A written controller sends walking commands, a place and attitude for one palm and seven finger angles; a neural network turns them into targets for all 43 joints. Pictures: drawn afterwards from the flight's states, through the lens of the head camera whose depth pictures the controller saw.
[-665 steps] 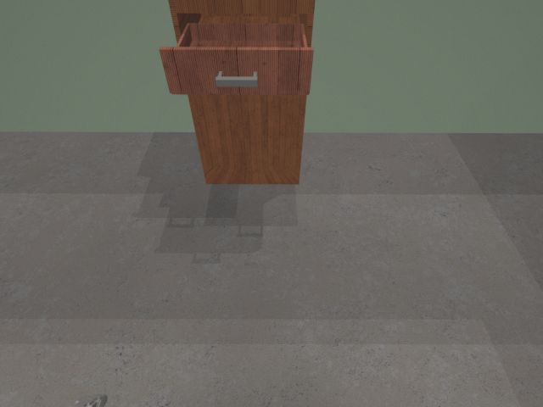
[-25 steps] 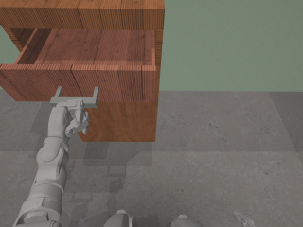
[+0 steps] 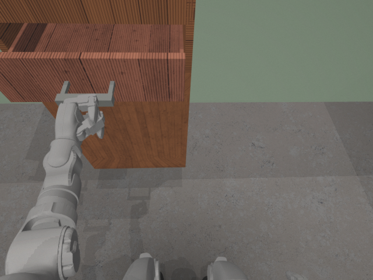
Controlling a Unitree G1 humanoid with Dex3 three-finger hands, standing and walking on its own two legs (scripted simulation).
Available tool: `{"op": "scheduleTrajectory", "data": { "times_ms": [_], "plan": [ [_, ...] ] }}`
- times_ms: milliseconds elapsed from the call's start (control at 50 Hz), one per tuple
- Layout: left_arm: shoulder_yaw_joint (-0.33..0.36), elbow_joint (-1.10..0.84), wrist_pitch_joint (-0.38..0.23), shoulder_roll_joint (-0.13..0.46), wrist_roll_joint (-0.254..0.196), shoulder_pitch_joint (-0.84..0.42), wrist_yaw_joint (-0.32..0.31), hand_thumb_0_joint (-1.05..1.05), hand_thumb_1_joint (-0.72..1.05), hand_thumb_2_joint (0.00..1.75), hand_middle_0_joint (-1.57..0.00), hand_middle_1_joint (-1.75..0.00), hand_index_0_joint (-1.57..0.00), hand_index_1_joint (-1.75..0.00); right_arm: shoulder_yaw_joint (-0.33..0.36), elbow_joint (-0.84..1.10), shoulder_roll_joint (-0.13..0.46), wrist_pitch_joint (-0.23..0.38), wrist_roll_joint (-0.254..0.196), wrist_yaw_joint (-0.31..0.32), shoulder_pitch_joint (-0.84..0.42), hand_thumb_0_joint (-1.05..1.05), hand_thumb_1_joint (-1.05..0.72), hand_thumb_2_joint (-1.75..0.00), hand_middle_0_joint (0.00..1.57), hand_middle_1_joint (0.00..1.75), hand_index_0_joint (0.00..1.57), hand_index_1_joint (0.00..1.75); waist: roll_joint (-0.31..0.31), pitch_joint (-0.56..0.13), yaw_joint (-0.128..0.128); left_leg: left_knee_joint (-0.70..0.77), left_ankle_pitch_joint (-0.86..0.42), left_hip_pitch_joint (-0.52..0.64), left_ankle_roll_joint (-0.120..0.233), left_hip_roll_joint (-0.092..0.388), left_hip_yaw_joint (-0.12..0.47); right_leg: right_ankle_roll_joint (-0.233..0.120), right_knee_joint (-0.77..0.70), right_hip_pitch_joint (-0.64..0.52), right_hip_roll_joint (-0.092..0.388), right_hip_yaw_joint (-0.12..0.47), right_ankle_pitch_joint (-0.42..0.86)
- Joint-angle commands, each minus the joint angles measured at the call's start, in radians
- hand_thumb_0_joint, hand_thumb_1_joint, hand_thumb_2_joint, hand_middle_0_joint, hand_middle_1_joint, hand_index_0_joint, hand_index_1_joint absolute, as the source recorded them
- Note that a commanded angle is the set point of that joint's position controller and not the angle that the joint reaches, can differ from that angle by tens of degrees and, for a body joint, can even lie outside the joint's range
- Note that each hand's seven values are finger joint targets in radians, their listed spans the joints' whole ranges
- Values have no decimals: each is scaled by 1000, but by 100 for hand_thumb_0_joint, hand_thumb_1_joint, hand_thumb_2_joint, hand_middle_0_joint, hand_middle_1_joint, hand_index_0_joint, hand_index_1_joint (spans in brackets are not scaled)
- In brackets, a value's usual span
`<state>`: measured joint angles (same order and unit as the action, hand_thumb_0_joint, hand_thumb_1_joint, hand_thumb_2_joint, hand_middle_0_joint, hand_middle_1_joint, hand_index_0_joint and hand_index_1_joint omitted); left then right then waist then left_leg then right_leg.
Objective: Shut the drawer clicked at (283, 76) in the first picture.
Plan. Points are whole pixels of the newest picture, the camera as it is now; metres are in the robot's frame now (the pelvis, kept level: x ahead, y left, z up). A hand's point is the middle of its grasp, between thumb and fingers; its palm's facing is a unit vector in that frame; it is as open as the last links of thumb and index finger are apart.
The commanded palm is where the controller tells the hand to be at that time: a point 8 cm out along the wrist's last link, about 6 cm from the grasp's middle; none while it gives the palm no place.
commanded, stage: push the drawer shut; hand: left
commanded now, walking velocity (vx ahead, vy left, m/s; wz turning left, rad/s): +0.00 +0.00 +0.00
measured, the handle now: (87, 92) +0.52 +0.23 +0.06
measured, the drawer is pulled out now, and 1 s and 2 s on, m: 0.12 0.00 0.00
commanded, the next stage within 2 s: pull the fist back off the drawer in 1.24 s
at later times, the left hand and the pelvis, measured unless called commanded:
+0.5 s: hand (104, 99) +0.50 +0.18 +0.06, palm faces +0.01 -1.00 -0.03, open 3.3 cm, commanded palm +0.48 +0.23 +0.06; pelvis +0.00 +0.00 -0.01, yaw -1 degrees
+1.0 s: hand (107, 79) +0.55 +0.18 +0.06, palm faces +0.02 -1.00 -0.03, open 3.3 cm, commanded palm +0.54 +0.22 +0.06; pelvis +0.00 +0.01 -0.02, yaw -2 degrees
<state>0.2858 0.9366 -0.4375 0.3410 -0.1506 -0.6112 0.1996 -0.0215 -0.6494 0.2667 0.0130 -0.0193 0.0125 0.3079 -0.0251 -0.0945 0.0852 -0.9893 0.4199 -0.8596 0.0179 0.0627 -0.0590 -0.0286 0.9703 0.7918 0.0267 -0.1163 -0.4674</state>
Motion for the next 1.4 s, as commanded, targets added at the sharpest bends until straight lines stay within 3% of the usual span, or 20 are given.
{"op": "scheduleTrajectory", "data": {
  "times_ms": [0, 20, 160, 200, 300, 480, 580, 700, 740, 840, 900, 980, 1020, 1060, 1080, 1120, 1180, 1200, 1320, 1380],
  "plan": [
    [42, -184, -84, 223, -2, -493, 4, 0, 90, 90, -140, -160, -140, -160, 63, 69, 153, 15, 2, 9, 107, 0, -90, -90, 20, 30, 20, 30, -55, -419, 49, 89, -264, 320, 12, -43, 88, 13, -125, -91, -48, 97, 296],
    [65, -168, -83, 243, -2, -477, 5, 0, 90, 90, -140, -160, -140, -160, 64, 69, 154, 12, 3, 9, 111, 0, -90, -90, 20, 30, 20, 30, -52, -426, 38, 89, -261, 315, 10, -43, 88, 13, -125, -99, -47, 96, 292],
    [86, -85, -74, 296, 6, -583, 16, 0, 90, 90, -140, -160, -140, -160, 58, 57, 158, -5, 4, 11, 140, 0, -90, -90, 20, 30, 20, 30, -25, -398, 75, 71, -217, 223, 22, -43, 76, 22, -133, -107, -51, 115, 282],
    [120, -67, -73, 342, 10, -584, 23, 0, 90, 90, -140, -160, -140, -160, 56, 59, 162, -8, 7, 11, 157, 0, -90, -90, 20, 30, 20, 30, -43, -425, 66, 66, -234, 228, 21, -42, 81, 18, -122, -109, -55, 115, 286],
    [106, -62, -73, 328, 10, -641, 30, 0, 90, 90, -140, -160, -140, -160, 60, 55, 164, -9, 12, 7, 181, 0, -90, -90, 20, 30, 20, 30, -75, -471, 81, 52, -268, 276, 20, -35, 91, 17, -113, -61, -62, 106, 288],
    [130, -1, -53, 397, 43, -750, 12, 0, 90, 90, -140, -160, -140, -160, 56, 40, 176, -26, 22, 2, 223, 0, -90, -90, 20, 30, 20, 30, -82, -438, 117, 34, -264, 241, 24, -27, 100, 18, -107, -14, -68, 100, 269],
    [125, 5, -51, 393, 57, -787, 6, 0, 90, 90, -140, -160, -140, -160, 55, 43, 178, -35, 31, -4, 244, 0, -90, -90, 20, 30, 20, 30, -139, -486, 121, 25, -314, 295, 21, -25, 108, 15, -98, 21, -73, 92, 284],
    [146, 33, -45, 432, 75, -810, -1, 0, 90, 90, -140, -160, -140, -160, 52, 42, 182, -52, 37, -7, 267, 0, -90, -90, 20, 30, 20, 30, -145, -509, 124, 16, -354, 298, 19, -22, 114, 14, -91, 25, -77, 87, 308],
    [126, 54, -38, 421, 79, -847, -3, 0, 90, 90, -140, -160, -140, -160, 51, 35, 185, -57, 38, -8, 269, 0, -90, -90, 20, 30, 20, 30, -125, -471, 149, 15, -323, 284, 21, -18, 118, 18, -100, 53, -78, 85, 279],
    [151, 78, -29, 480, 95, -923, -15, 0, 90, 90, -140, -160, -140, -160, 45, 27, 194, -59, 46, -6, 292, 0, -90, -90, 20, 30, 20, 30, -150, -480, 164, 5, -319, 272, 22, -16, 125, 17, -96, 76, -78, 82, 262],
    [167, 78, -31, 490, 101, -914, -17, 0, 90, 90, -140, -160, -140, -160, 46, 29, 194, -62, 53, -10, 308, 0, -90, -90, 20, 30, 20, 30, -173, -536, 157, -4, -386, 307, 20, -16, 130, 14, -85, 67, -81, 78, 308],
    [171, 101, -20, 507, 107, -937, -13, 0, 90, 90, -140, -160, -140, -160, 45, 26, 196, -71, 56, -14, 323, 0, -90, -90, 20, 30, 20, 30, -163, -525, 173, -16, -398, 288, 24, -15, 129, 15, -86, 65, -85, 79, 327],
    [201, 122, -9, 561, 111, -950, -10, 0, 90, 90, -140, -160, -140, -160, 42, 27, 203, -77, 55, -12, 330, 0, -90, -90, 20, 30, 20, 30, -151, -521, 175, -20, -377, 252, 26, -14, 123, 19, -90, 50, -87, 83, 320],
    [183, 131, 2, 565, 112, -1022, -6, 0, 90, 90, -140, -160, -140, -160, 36, 22, 201, -76, 51, -6, 332, 0, -90, -90, 20, 30, 20, 30, -133, -485, 206, -25, -330, 199, 32, -14, 118, 25, -96, 55, -87, 89, 295],
    [201, 125, -1, 596, 116, -1039, -7, 0, 90, 90, -140, -160, -140, -160, 35, 22, 204, -74, 53, -4, 338, 0, -90, -90, 20, 30, 20, 30, -158, -496, 198, -30, -331, 205, 30, -13, 125, 20, -89, 63, -87, 87, 287],
    [178, 129, 0, 579, 121, -1076, -6, 0, 90, 90, -140, -160, -140, -160, 34, 16, 204, -70, 54, -3, 344, 0, -90, -90, 20, 30, 20, 30, -200, -506, 212, -31, -337, 249, 25, -8, 137, 19, -89, 118, -88, 77, 259],
    [145, 171, 8, 553, 117, -1130, -8, 0, 90, 90, -140, -160, -140, -160, 27, 5, 208, -58, 57, 0, 347, 0, -90, -90, 20, 30, 20, 30, -189, -449, 247, -38, -268, 215, 30, -6, 146, 18, -93, 178, -90, 75, 194],
    [166, 172, 10, 595, 120, -1144, -10, 0, 90, 90, -140, -160, -140, -160, 25, 5, 216, -55, 57, 3, 351, 0, -90, -90, 20, 30, 20, 30, -201, -470, 246, -42, -255, 204, 29, -5, 145, 19, -88, 179, -89, 76, 183],
    [91, 170, 29, 549, 126, -1225, -7, 0, 90, 90, -140, -160, -140, -160, 16, -3, 224, -25, 58, 9, 351, 0, -90, -90, 20, 30, 20, 30, -283, -474, 275, -39, -189, 239, 23, 5, 180, 14, -66, 293, -85, 58, 120],
    [112, 191, 47, 561, 128, -1212, -13, 0, 90, 90, -140, -160, -140, -160, 13, 1, 228, -15, 64, 7, 360, 0, -90, -90, 20, 30, 20, 30, -265, -491, 268, -43, -166, 223, 25, -1, 186, 10, -60, 289, -85, 54, 106]
  ]
}}
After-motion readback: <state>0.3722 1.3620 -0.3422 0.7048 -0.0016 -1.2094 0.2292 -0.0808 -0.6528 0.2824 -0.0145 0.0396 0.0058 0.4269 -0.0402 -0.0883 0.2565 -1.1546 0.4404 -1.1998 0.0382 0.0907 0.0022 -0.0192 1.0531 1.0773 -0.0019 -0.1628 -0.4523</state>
